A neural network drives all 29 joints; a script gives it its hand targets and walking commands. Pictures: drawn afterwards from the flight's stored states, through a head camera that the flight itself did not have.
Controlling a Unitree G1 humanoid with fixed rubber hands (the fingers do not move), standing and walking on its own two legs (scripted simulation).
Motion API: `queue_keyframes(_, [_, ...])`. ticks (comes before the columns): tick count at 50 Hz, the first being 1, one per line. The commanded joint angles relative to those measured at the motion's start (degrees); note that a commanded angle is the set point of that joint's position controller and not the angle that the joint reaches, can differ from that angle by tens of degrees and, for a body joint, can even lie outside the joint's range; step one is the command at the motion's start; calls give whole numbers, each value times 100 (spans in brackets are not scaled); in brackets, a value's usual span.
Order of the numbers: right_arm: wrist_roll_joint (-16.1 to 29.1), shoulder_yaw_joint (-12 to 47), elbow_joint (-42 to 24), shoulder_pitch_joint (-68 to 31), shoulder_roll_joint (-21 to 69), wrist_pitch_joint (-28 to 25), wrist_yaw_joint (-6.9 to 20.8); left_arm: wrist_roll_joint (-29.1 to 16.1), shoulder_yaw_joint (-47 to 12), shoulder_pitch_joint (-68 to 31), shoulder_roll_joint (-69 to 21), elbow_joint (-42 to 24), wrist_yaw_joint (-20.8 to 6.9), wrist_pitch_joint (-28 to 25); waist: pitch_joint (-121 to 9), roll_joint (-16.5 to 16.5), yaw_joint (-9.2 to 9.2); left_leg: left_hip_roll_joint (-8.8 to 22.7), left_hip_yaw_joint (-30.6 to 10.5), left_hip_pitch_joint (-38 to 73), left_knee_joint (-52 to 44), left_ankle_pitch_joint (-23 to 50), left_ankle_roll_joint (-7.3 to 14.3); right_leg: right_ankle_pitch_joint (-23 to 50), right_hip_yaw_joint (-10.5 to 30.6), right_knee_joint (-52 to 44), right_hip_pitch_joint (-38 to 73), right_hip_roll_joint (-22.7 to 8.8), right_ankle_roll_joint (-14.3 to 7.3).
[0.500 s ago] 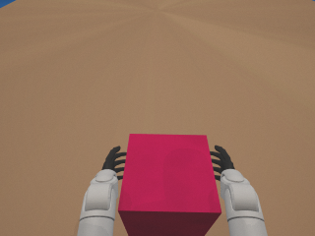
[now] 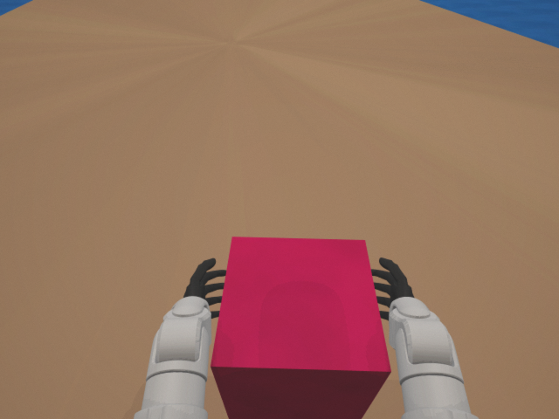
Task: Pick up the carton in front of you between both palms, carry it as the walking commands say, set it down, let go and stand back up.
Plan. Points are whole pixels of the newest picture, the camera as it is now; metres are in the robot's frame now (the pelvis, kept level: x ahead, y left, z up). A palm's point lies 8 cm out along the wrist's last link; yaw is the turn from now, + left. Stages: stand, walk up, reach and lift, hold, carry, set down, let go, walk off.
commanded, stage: set down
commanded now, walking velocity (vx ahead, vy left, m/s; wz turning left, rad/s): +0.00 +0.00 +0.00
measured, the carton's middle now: (295, 335) +0.29 +0.00 -0.04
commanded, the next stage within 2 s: none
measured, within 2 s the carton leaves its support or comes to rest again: neither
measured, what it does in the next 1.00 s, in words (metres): lowers itself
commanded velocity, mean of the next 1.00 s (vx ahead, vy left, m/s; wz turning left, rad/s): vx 0.00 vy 0.00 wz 0.00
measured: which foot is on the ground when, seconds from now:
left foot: down 0.00-1.00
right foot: down 0.00-1.00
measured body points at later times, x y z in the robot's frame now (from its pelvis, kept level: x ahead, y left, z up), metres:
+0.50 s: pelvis -0.03 +0.01 -0.04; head +0.05 +0.00 +0.40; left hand +0.34 +0.18 -0.06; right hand +0.36 -0.12 -0.06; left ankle +0.03 +0.11 -0.74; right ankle +0.05 -0.09 -0.74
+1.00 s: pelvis -0.03 +0.00 -0.17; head +0.20 +0.02 +0.21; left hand +0.40 +0.20 -0.26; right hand +0.41 -0.11 -0.26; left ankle +0.03 +0.11 -0.74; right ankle +0.05 -0.09 -0.74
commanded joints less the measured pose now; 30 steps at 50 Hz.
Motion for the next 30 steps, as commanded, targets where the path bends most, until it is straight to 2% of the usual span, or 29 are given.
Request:
queue_keyframes(1, [1201, 2553, 80, -2574, 5120, -133, 1374, -1302, -2693, -2745, -5183, -250, -1215, -222, -967, -58, -66, -99, -969, -762, -657, -261, 159, -65, 1084, -316, 800, 108, 3])
queue_keyframes(2, [1201, 2562, 68, -2962, 5219, -190, 1403, -1268, -2543, -2974, -5231, -53, -1257, -251, -956, -58, 106, -93, -1047, -851, -577, -486, 196, -300, 1003, -197, 766, 161, -22])
queue_keyframes(3, [1032, 2211, 476, -3172, 5088, -259, 1405, -1274, -2370, -3459, -5378, 353, -1272, -292, -653, 244, -232, -115, -973, -745, -540, -871, 189, -437, 994, -128, 379, 181, -98])
queue_keyframes(4, [845, 2056, 674, -3367, 5103, -331, 1402, -1172, -2166, -3697, -5409, 433, -1310, -380, -669, 299, -169, -80, -1028, -962, -594, -1147, 165, -557, 982, -33, 413, 216, -104])
queue_keyframes(5, [714, 1650, 953, -4066, 4979, -471, 1485, -1033, -1838, -4202, -5372, 826, -1293, -459, -679, 88, -219, -4, -1078, -1154, -509, -1417, 135, -871, 850, 97, 350, 225, -104])
queue_keyframes(6, [713, 1517, 1159, -4486, 4940, -572, 1545, -837, -1575, -4350, -5541, 1383, -1297, -558, -495, 543, -202, -56, -1043, -1389, -426, -2114, 142, -1223, 885, 250, 418, 275, -117])
queue_keyframes(7, [546, 1140, 1760, -4980, 4968, -677, 1571, -735, -1281, -4930, -5416, 1636, -1299, -748, -708, 336, -52, -2, -1263, -1405, -478, -2686, 175, -1269, 750, 481, 357, 341, -28])
queue_keyframes(8, [351, 901, 1973, -4889, 5003, -731, 1553, -569, -1367, -4997, -5545, 1625, -1233, -820, -640, 385, -352, 72, -1340, -1030, -443, -2717, 149, -1351, 825, 525, -97, 342, -56])
queue_keyframes(9, [309, 686, 2277, -4932, 4980, -784, 1486, -585, -1279, -5271, -5330, 1903, -1206, -871, -557, 528, -206, 69, -1398, -1229, -517, -2819, 128, -1046, 791, 702, 28, 384, 8])
queue_keyframes(10, [77, 595, 2413, -5087, 4724, -876, 1473, -554, -1047, -5568, -5299, 1751, -1081, -1007, -524, 360, -293, 192, -1506, -1148, -410, -2595, 128, -965, 836, 795, -352, 333, 6])
queue_keyframes(11, [-46, 196, 2765, -5092, 4389, -903, 1445, -307, -586, -5596, -4996, 2030, -998, -977, -274, 723, -198, -29, -1207, -1452, -408, -2592, 24, -1084, 785, 726, -123, 339, -29])
queue_keyframes(12, [-152, 105, 2454, -5544, 4355, -977, 1317, -96, -281, -5519, -4953, 2375, -983, -1036, -447, 316, -25, 29, -1272, -1328, -212, -2451, 131, -1360, 816, 741, -254, 358, 5])
queue_keyframes(13, [-421, -282, 2709, -5221, 4206, -967, 1277, 62, 99, -5420, -4636, 2479, -901, -1039, -684, 67, -313, -135, -1092, -1317, 52, -2203, 71, -1583, 892, 616, -142, 294, -8])
queue_keyframes(15, [-751, -796, 2908, -5039, 3594, -1038, 1142, 412, 725, -5251, -4041, 2704, -812, -1162, -232, -73, -155, -53, -1191, -1573, 66, -2211, 129, -1504, 792, 720, -730, 357, -11])
queue_keyframes(16, [-734, -834, 2983, -5075, 3544, -1081, 1126, 365, 710, -5358, -4029, 2701, -765, -1200, -239, 15, -232, -74, -1163, -1716, 67, -2142, 101, -1272, 857, 817, -687, 339, 10])
queue_keyframes(17, [-839, -888, 2951, -4780, 3367, -1146, 1120, 577, 986, -4671, -3651, 2771, -696, -1274, -361, -150, -24, -162, -1056, -1598, 140, -1721, 98, -1336, 785, 721, -793, 323, 38])
queue_keyframes(18, [-932, -1012, 2955, -4838, 3222, -1320, 1076, 669, 1148, -4829, -3469, 2713, -707, -1413, -349, -231, -173, -204, -990, -1717, 400, -1567, 97, -1439, 817, 726, -1393, 304, 23])
queue_keyframes(19, [-1094, -1068, 2618, -4969, 3019, -1536, 1061, 755, 1293, -4687, -3613, 2881, -741, -1572, -566, -227, -144, -195, -1045, -1812, 521, -1439, 29, -1257, 851, 900, -1565, 302, 20])
queue_keyframes(20, [-1183, -1219, 2764, -4857, 2985, -1645, 925, 828, 1349, -4903, -3180, 2725, -758, -1739, -637, -187, -204, -317, -910, -2262, 891, -1496, 54, -1778, 908, 931, -1552, 325, -57])
queue_keyframes(21, [-1134, -1222, 2941, -4751, 3066, -1790, 943, 832, 1214, -5073, -3029, 2648, -744, -1905, -750, -286, -136, -313, -744, -2237, 903, -1188, 80, -1212, 785, 1112, -1798, 364, 48])
queue_keyframes(22, [-1114, -1151, 2931, -4726, 3043, -1979, 899, 832, 1129, -5145, -2805, 2505, -723, -2144, -934, -216, -50, -385, -606, -2622, 1178, -1009, 55, -1146, 888, 1242, -1700, 389, -25])
queue_keyframes(23, [-1082, -973, 2897, -4931, 3145, -2165, 862, 858, 1108, -5064, -2816, 2828, -764, -2302, -1152, -277, -30, -438, -622, -3001, 1459, -1106, 88, -1233, 939, 1457, -2040, 355, 48])
queue_keyframes(24, [-957, -874, 2924, -5047, 3102, -2348, 814, 797, 1014, -4988, -2919, 2672, -733, -2520, -1473, -117, 127, -429, -674, -3209, 1596, -941, 91, -1109, 991, 1658, -1946, 388, -16])
queue_keyframes(25, [-842, -569, 2597, -5042, 3259, -2627, 750, 718, 892, -4857, -2989, 2809, -761, -2756, -1739, -436, 212, -481, -607, -3281, 1772, -651, 129, -703, 931, 1816, -2283, 451, 128])
queue_keyframes(26, [-731, -438, 2694, -4726, 3222, -2755, 661, 761, 875, -4479, -2636, 2780, -708, -2870, -1923, -346, 349, -578, -571, -3370, 1888, -335, 121, -441, 913, 1945, -2523, 448, 210])
queue_keyframes(27, [-418, -36, 2660, -4840, 3731, -3030, 682, 555, 304, -4740, -3282, 2785, -779, -3127, -2489, -230, 222, -575, -618, -3392, 2183, 100, 114, 195, 1011, 2203, -2497, 456, 191])
queue_keyframes(28, [-306, 206, 2514, -5220, 3890, -3328, 665, 248, -144, -5017, -3729, 2711, -865, -3375, -2720, -16, 185, -628, -668, -3867, 2344, 244, 18, 369, 1083, 2447, -2696, 477, 200])
queue_keyframes(29, [-178, 495, 2793, -5076, 3900, -3489, 627, -73, -595, -5391, -3535, 2358, -848, -3576, -3281, -279, -50, -566, -628, -3940, 2747, 359, -32, 443, 982, 2782, -2941, 535, 186])
queue_keyframes(30, [-15, 648, 2918, -5169, 4111, -3541, 534, -33, -603, -5309, -3574, 2446, -863, -3671, -3696, -155, 163, -581, -647, -4321, 2960, 251, -24, 550, 1128, 3004, -2983, 514, 293])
